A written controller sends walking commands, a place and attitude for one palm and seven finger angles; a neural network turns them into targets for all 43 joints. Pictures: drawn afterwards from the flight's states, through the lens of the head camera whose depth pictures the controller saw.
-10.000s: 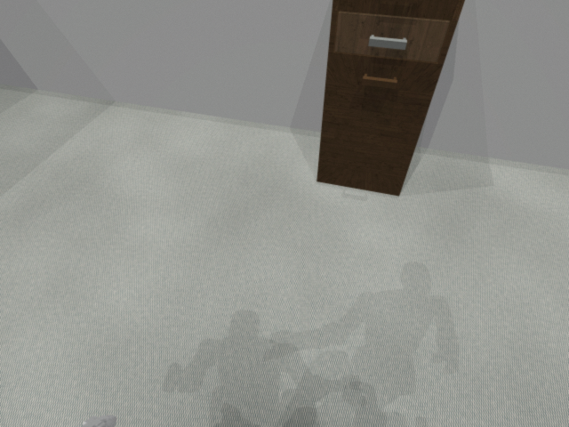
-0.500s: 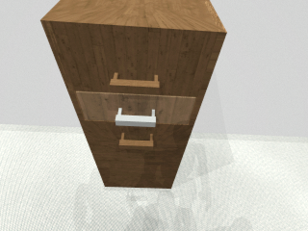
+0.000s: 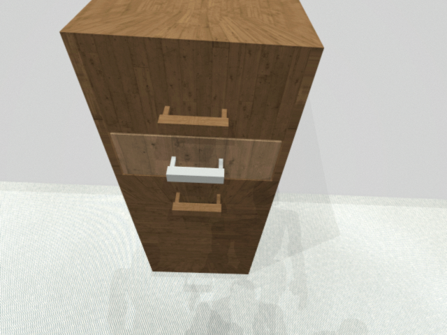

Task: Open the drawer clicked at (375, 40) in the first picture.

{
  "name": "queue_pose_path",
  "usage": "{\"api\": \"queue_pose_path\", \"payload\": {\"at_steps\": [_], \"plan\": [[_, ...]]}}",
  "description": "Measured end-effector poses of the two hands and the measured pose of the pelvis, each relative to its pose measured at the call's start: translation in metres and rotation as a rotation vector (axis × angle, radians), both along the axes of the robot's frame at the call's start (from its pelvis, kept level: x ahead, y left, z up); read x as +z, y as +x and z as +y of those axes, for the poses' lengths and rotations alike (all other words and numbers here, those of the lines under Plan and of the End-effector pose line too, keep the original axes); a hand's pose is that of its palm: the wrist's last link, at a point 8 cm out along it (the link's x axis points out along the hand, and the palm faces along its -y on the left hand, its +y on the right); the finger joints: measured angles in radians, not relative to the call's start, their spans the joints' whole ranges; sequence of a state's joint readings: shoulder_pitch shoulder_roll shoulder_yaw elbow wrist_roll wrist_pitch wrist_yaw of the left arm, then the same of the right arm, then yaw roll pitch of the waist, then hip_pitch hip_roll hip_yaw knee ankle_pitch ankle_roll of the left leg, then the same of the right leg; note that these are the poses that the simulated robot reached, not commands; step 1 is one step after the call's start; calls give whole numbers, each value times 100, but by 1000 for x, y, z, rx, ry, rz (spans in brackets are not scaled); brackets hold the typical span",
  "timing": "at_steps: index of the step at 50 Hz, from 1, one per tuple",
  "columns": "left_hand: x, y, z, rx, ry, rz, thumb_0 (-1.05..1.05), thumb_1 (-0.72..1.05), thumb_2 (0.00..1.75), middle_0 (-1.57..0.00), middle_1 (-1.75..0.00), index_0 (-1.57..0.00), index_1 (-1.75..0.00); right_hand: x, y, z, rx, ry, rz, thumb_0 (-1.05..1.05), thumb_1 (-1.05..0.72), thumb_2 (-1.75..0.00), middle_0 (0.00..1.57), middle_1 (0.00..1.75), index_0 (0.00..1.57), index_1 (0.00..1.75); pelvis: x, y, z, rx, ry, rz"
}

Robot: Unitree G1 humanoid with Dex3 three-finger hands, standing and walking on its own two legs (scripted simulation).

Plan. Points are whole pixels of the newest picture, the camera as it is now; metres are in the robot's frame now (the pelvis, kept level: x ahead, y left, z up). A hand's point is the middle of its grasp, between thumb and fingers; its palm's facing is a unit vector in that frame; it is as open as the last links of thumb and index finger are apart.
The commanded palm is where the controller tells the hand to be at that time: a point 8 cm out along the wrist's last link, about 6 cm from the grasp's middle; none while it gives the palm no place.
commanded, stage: shuffle to correct the standing spot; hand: left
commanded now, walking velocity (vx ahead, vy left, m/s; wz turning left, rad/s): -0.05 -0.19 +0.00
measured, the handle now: (196, 168) +0.48 +0.09 -0.01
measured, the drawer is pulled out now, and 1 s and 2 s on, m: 0.00 0.00 0.00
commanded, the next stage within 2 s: come to a stop and stand still in 0.40 s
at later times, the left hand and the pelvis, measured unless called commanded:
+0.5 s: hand out of the picture -0.02 +0.08 -0.18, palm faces +0.02 -0.98 -0.18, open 7.4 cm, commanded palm none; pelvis -0.03 -0.10 -0.01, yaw +0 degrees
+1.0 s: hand out of the picture -0.05 +0.05 -0.19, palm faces +0.08 -0.97 -0.21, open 7.4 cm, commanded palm none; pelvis -0.04 -0.13 -0.01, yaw +2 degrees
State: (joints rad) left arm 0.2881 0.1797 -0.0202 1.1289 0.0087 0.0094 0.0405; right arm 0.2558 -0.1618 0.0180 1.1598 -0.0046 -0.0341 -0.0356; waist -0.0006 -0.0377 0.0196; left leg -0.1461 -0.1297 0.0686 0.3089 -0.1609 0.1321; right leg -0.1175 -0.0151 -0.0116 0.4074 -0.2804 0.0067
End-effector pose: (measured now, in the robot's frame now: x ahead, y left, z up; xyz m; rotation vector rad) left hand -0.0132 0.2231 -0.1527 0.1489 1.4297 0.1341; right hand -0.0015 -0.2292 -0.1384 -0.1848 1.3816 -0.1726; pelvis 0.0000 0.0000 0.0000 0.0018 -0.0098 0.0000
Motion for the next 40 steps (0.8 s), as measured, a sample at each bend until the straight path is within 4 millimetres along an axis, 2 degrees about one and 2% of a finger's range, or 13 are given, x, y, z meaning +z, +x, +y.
{"api": "queue_pose_path", "payload": {"at_steps": [8, 14, 20, 24, 28, 33, 37, 40], "plan": [[-2, -14, -17, 4, -11, 50, 0, 91, 89, -20, -30, -20, -30, -3, -2, -3, -23, 7, -5, 0, -91, -90, 20, 30, 20, 30, -1, -5, -12, -8, 15, 9], [0, -19, -37, 6, -17, 60, 0, 91, 89, -20, -30, -20, -30, -4, -16, -20, -44, 9, 14, 0, -91, -90, 21, 30, 20, 30, 0, -15, -31, -14, 2, 13], [2, -13, -67, -1, -25, 22, 0, 91, 89, -20, -30, -20, -30, -1, -30, -57, -63, 1, 21, 0, -91, -90, 21, 30, 20, 30, 1, -25, -61, -13, -19, 21], [1, -7, -91, 4, -14, -29, 0, 91, 89, -20, -30, -20, -30, -5, -39, -91, -66, -3, 29, 0, -91, -90, 21, 30, 20, 30, -4, -30, -89, 5, -15, 28], [-4, -12, -116, 15, -1, -50, 0, 91, 89, -20, -30, -20, -30, -12, -43, -125, -57, -12, 47, 0, -91, -90, 21, 30, 20, 30, -11, -34, -116, 16, -13, 27], [-3, -22, -145, 42, -21, -55, 0, 92, 89, -20, -30, -20, -30, -7, -31, -144, -21, -8, 33, 0, -91, -90, 20, 30, 20, 30, -7, -28, -134, 21, -17, 24], [-6, -31, -156, 68, -38, -45, 1, 92, 89, -20, -30, -20, -30, -6, -12, -143, 9, 0, 0, 0, -91, -90, 20, 30, 19, 30, -8, -24, -139, 24, -16, 21], [-10, -37, -157, 93, -38, -32, 0, 91, 89, -20, -30, -21, -30, -6, 4, -137, 29, 7, -26, 0, -91, -90, 20, 30, 19, 30, -8, -26, -140, 27, -4, 13]]}}
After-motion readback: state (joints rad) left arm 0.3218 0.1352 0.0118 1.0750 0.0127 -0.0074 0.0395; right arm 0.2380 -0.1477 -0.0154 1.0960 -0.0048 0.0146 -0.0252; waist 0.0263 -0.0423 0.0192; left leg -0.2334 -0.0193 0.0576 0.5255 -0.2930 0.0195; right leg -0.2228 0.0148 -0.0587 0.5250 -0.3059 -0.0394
